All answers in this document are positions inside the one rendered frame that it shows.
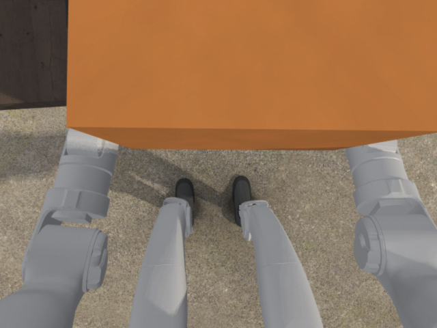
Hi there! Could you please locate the left robot upper arm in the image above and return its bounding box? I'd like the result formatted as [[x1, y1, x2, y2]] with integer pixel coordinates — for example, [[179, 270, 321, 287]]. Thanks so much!
[[0, 224, 108, 328]]

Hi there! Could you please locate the left robot thigh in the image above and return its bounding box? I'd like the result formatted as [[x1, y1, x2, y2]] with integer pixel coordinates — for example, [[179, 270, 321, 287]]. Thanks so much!
[[128, 203, 192, 328]]

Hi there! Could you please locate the right robot upper arm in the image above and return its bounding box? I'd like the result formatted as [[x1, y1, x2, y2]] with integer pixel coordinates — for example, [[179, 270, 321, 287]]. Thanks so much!
[[353, 214, 437, 328]]

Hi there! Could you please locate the robot right foot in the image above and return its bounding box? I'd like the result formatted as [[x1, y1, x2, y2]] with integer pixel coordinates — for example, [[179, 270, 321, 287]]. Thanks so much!
[[232, 176, 251, 227]]

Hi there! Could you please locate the robot left forearm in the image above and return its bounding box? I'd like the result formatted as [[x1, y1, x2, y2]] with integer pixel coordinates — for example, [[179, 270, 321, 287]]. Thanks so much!
[[22, 128, 119, 284]]

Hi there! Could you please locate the carton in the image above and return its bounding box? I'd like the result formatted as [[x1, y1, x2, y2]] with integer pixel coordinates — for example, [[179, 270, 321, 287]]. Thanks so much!
[[66, 0, 437, 150]]

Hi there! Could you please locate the table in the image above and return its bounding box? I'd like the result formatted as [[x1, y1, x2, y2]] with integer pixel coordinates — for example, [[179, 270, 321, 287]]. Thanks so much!
[[0, 0, 68, 110]]

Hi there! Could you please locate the robot right forearm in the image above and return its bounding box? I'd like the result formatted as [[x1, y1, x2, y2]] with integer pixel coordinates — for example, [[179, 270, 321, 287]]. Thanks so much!
[[346, 140, 437, 230]]

